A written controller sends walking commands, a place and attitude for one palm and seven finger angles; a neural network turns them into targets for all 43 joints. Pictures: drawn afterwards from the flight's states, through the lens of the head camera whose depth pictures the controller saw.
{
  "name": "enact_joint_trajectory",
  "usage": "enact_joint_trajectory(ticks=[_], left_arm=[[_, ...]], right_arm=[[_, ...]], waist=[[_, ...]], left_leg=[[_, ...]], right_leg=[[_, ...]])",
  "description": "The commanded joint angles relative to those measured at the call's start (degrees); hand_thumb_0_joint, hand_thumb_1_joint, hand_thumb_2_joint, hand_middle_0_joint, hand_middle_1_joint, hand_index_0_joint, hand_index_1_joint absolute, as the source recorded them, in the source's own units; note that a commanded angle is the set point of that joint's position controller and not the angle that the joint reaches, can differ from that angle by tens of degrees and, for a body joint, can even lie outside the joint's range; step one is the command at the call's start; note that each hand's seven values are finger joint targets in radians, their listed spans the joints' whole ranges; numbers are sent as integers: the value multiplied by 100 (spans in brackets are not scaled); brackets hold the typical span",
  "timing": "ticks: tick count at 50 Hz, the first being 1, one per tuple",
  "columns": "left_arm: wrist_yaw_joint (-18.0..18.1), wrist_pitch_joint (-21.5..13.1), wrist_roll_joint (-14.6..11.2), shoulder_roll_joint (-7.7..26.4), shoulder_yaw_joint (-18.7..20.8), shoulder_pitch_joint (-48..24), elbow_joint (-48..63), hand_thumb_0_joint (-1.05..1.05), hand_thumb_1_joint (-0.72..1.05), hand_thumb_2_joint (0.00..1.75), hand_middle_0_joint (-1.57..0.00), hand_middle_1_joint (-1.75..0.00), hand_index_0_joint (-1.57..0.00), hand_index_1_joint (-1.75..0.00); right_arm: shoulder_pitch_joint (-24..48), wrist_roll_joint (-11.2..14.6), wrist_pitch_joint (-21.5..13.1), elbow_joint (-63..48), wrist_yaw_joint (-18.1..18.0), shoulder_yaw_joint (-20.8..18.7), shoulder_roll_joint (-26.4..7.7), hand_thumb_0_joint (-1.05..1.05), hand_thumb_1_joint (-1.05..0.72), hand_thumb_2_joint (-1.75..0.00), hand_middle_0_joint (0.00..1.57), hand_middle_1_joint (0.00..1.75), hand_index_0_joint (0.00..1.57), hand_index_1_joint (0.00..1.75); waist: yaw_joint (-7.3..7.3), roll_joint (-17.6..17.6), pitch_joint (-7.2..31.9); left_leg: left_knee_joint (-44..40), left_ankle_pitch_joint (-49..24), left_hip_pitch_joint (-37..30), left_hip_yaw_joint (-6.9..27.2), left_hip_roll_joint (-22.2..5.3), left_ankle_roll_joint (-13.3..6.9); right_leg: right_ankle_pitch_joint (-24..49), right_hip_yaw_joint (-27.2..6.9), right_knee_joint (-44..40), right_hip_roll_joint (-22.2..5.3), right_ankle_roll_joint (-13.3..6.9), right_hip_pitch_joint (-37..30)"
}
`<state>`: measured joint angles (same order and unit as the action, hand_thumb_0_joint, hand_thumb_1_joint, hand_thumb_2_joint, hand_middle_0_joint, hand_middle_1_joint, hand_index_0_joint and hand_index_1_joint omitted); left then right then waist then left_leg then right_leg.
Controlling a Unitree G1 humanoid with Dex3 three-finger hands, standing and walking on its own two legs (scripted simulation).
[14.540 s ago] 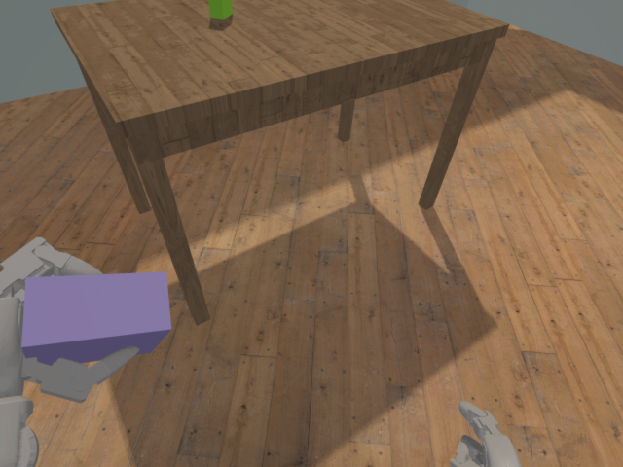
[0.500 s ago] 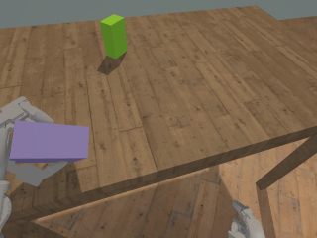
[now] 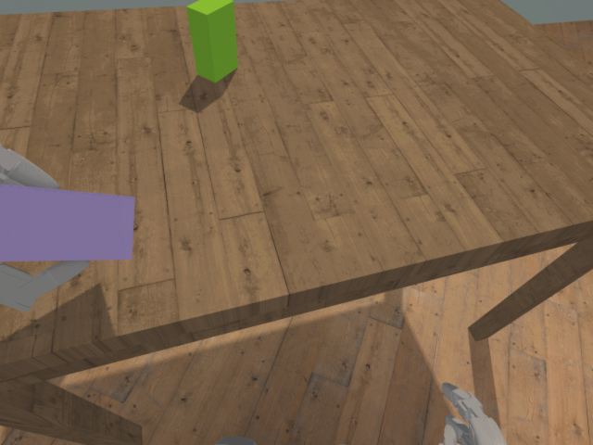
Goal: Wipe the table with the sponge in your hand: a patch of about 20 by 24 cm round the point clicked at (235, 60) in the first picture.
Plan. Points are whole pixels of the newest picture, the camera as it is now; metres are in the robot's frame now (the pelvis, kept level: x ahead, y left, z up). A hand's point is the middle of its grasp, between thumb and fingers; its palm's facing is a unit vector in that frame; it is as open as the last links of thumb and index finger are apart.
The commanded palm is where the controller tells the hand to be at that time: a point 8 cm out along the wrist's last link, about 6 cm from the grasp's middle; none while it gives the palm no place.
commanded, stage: come to a stop and stand still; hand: left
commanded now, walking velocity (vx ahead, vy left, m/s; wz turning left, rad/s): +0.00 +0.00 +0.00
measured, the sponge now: (72, 226) +0.26 +0.26 +0.19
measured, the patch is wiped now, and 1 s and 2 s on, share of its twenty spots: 0.00 0.00 0.00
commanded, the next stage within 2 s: look again from close up in 0.76 s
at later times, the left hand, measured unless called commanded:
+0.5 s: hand (74, 238) +0.25 +0.26 +0.17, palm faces +0.33 -0.86 -0.38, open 9.9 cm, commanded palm +0.19 +0.30 +0.19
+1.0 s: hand (53, 241) +0.25 +0.28 +0.16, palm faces +0.34 -0.87 -0.37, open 9.9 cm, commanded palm +0.19 +0.32 +0.19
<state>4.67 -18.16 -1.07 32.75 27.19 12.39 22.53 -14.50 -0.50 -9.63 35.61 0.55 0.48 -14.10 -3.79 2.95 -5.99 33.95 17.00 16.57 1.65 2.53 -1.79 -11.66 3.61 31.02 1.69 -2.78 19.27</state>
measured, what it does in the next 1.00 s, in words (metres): stands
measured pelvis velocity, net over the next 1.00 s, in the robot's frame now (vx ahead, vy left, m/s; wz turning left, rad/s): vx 0.02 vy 0.05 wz -0.05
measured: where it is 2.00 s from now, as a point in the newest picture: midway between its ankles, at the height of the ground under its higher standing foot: outside the picture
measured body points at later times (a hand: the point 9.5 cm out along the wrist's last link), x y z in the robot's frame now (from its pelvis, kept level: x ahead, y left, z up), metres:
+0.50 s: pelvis +0.02 +0.03 +0.01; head +0.04 +0.04 +0.46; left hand +0.23 +0.30 +0.19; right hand +0.17 -0.21 -0.07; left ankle +0.01 +0.10 -0.73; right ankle +0.05 -0.09 -0.73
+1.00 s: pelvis +0.02 +0.05 +0.01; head +0.05 +0.07 +0.46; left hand +0.23 +0.33 +0.18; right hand +0.20 -0.17 -0.06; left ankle +0.01 +0.10 -0.73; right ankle +0.05 -0.09 -0.73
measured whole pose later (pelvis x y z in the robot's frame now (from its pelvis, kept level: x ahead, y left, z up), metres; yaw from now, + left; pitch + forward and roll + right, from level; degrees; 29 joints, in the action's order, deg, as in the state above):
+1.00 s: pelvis +0.02 +0.05 +0.01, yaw -3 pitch -2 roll -2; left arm 5.7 -10.9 -1.3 20.7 19.5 22.4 26.7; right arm -10.0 0.7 -5.8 32.2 -0.2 2.0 -10.1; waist -2.7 1.6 -5.8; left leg 27.9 16.5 9.1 -2.0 3.7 -5.0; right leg -9.7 0.7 24.4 0.2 0.9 12.3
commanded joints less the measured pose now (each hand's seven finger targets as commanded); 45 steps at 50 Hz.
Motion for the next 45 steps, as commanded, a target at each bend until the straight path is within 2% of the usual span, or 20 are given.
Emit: enact_joint_trajectory(ticks=[1,3,4,7,8,10,11,13,14,16,19,22,25,28,29,35,38,39,40,45], left_arm=[[-100,-164,-247,-180,-186,-200,144,0,10,130,-120,-160,-120,-160],[-166,-13,-309,-929,-745,594,303,0,10,130,-120,-160,-120,-160],[-129,29,-219,-768,-686,638,551,0,10,130,-120,-160,-120,-160],[22,141,-84,-259,-204,674,637,0,10,130,-120,-160,-120,-160],[117,178,-81,80,152,636,771,0,10,130,-120,-160,-120,-160],[121,154,-105,162,309,414,1042,0,10,130,-120,-160,-120,-160],[116,140,-113,216,386,274,1210,0,10,130,-120,-160,-120,-160],[198,69,-83,585,655,-173,1668,0,10,130,-120,-160,-120,-160],[156,54,-114,-20,205,-82,1413,0,10,130,-120,-160,-120,-160],[144,64,-96,-164,53,43,1304,0,10,130,-120,-160,-120,-160],[123,84,-81,-419,-225,325,1229,0,10,130,-120,-160,-120,-160],[142,142,-93,-370,-240,541,1350,0,10,130,-120,-160,-120,-160],[166,194,-118,-296,-152,660,1420,0,10,130,-120,-160,-120,-160],[213,200,-129,7,174,684,1618,0,10,130,-120,-160,-120,-160],[189,200,-158,-223,-1,746,1520,0,10,130,-120,-160,-120,-160],[187,212,-161,-187,-31,705,1800,0,10,130,-120,-160,-120,-160],[190,259,-119,-195,-28,731,1748,0,10,130,-120,-160,-120,-160],[162,276,-139,-412,-226,731,1613,0,10,130,-120,-160,-120,-160],[174,284,-129,-252,-123,632,1747,0,10,130,-120,-160,-120,-160],[178,324,-108,-314,-211,479,1750,0,10,130,-120,-160,-120,-160]], right_arm=[[252,190,-310,-852,50,-359,-614,0,-90,-90,20,30,20,30],[529,298,-282,-925,183,-307,-527,0,-90,-90,20,30,20,30],[470,327,-215,-1033,195,-314,-546,0,-90,-90,20,30,20,30],[654,322,-118,-1178,127,-269,-473,0,-90,-90,20,30,20,30],[771,322,-78,-1190,92,-237,-492,0,-90,-90,20,30,20,30],[848,241,-69,-1355,-22,-197,-411,0,-90,-90,20,30,20,30],[891,207,-87,-1357,-61,-175,-404,0,-90,-90,20,30,20,30],[997,153,-108,-1265,-108,-134,-397,0,-90,-90,20,30,20,30],[909,143,-125,-1223,-126,-105,-307,0,-90,-90,20,30,20,30],[778,138,-205,-1142,-99,-115,-354,0,-90,-90,20,30,20,30],[704,136,-251,-1075,-50,-129,-392,0,-90,-90,20,30,20,30],[723,139,-231,-1102,-48,-184,-435,0,-90,-90,20,30,20,30],[804,147,-158,-1143,-79,-199,-465,0,-90,-90,20,30,20,30],[977,155,-121,-1175,-109,-179,-439,0,-90,-90,20,30,20,30],[900,150,-79,-1189,-128,-185,-414,0,-90,-90,20,30,20,30],[854,152,-26,-1215,-122,-218,-447,0,-90,-90,20,30,20,30],[959,170,-33,-1216,-105,-194,-435,0,-90,-90,20,30,20,30],[854,163,19,-1211,-108,-192,-414,0,-90,-90,20,30,20,30],[847,160,29,-1227,-112,-222,-453,0,-90,-90,20,30,20,30],[872,163,56,-1250,-121,-216,-459,0,-90,-90,20,30,20,30]], waist=[[258,-1154,1211],[187,-1483,1058],[182,-1396,901],[87,313,602],[95,509,710],[147,1017,672],[189,803,595],[220,-198,741],[251,-739,808],[222,-1362,855],[228,-1092,1022],[206,-444,1096],[205,-244,1104],[191,-370,1222],[202,-419,1212],[202,-896,1252],[198,-898,1161],[211,-823,1120],[207,-830,1147],[211,-752,1060]], left_leg=[[-921,-36,-397,24,-485,53],[-1468,167,-222,258,-784,-68],[-1670,430,296,390,-942,-121],[-1643,926,918,281,-860,-107],[-1558,734,593,136,-771,-55],[-1325,609,397,167,-609,-21],[-1228,646,274,120,-531,-25],[-1255,526,-28,51,-555,-41],[-1360,501,131,149,-587,-48],[-1348,312,258,61,-564,-32],[-1170,-273,-17,34,-500,43],[-1109,-822,-198,66,-497,84],[-1150,-1197,-280,108,-520,126],[-1169,-1557,-414,81,-523,147],[-1161,-1630,-390,119,-557,141],[-1149,-1968,-477,121,-598,238],[-1232,-1956,-443,113,-613,276],[-1267,-1839,-399,171,-660,289],[-1283,-1823,-388,187,-678,295],[-1409,-1385,-241,231,-669,309]], right_leg=[[-216,-1101,-687,-670,-57,-646],[-204,-645,-163,-373,76,-764],[-199,-454,78,-357,149,-1060],[-439,-486,-333,-393,234,-1405],[-546,-532,-498,-360,225,-1267],[-880,-727,-905,-487,188,-1037],[-1109,-919,-1075,-550,140,-816],[-1054,-1016,-1042,-530,75,-686],[-755,-839,-891,-499,82,-957],[-60,-813,-784,-427,79,-1331],[490,-739,-806,-446,66,-1381],[901,-733,-823,-456,99,-1428],[1114,-619,-750,-421,131,-1449],[1350,-570,-654,-390,165,-1505],[1361,-502,-648,-434,164,-1532],[1486,-482,-580,-388,144,-1586],[1364,-419,-529,-311,178,-1529],[1197,-364,-545,-326,179,-1505],[1218,-378,-542,-317,182,-1561],[1097,-400,-575,-302,178,-1643]])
